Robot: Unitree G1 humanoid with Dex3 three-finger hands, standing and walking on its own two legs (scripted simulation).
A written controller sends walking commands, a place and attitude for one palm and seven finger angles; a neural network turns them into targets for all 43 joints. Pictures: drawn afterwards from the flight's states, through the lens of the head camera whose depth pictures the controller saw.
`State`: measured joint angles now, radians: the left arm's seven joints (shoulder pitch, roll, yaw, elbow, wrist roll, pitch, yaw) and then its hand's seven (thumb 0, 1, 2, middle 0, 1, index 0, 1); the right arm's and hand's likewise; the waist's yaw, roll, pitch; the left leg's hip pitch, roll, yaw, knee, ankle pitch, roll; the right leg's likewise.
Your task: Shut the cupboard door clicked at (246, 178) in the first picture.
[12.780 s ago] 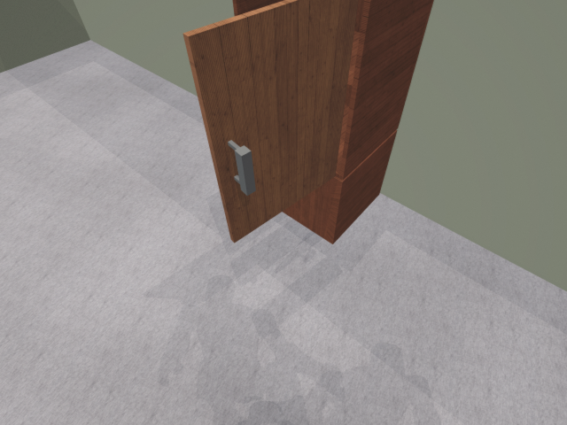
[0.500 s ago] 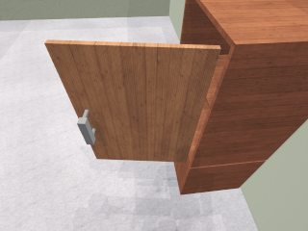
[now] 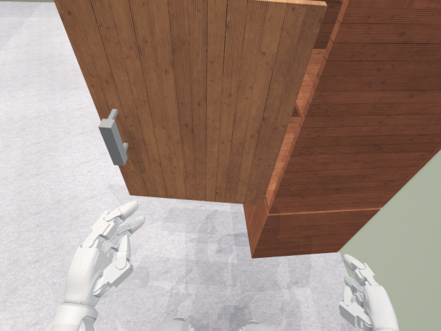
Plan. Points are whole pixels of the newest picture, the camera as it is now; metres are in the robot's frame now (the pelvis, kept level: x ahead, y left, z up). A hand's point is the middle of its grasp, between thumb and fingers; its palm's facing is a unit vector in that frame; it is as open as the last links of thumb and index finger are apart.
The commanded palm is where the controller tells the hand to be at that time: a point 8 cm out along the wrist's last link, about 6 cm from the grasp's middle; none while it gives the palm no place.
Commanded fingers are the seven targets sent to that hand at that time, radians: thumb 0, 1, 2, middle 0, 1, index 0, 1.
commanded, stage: raise the hand and make a fist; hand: left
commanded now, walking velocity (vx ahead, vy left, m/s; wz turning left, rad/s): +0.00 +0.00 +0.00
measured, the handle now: (117, 137) +0.52 +0.27 +0.02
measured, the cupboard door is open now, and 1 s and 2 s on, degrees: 81 81 81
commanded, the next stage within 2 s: bring the fist close to the handle in 1.58 s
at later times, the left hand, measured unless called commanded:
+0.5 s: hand (109, 282) +0.20 +0.19 +0.02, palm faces +0.00 -1.00 -0.03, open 4.2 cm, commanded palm +0.17 +0.24 +0.02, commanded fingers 0.00 0.90 0.90 -0.97 -1.14 -0.97 -1.14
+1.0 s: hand (91, 277) +0.21 +0.22 +0.02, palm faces -0.02 -1.00 -0.02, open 3.1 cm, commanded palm +0.19 +0.27 +0.03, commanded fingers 0.00 0.90 0.90 -1.30 -1.50 -1.30 -1.50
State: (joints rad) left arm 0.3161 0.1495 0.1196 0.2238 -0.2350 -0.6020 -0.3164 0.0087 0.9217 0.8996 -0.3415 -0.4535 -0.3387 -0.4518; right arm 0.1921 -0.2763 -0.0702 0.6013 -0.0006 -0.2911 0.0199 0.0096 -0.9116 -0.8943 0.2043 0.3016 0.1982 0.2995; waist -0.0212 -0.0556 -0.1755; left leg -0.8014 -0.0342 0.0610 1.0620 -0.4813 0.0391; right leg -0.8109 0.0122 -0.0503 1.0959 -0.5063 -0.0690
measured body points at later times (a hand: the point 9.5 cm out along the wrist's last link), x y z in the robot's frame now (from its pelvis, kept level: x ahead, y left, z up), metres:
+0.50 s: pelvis -0.02 +0.01 -0.03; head +0.04 +0.01 +0.42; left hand +0.19 +0.24 +0.02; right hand +0.13 -0.22 -0.12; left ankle +0.02 +0.10 -0.66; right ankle +0.02 -0.08 -0.66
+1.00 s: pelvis -0.01 +0.03 -0.02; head +0.06 +0.05 +0.42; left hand +0.20 +0.27 +0.03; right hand +0.21 -0.18 -0.08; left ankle +0.02 +0.10 -0.66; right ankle +0.02 -0.08 -0.66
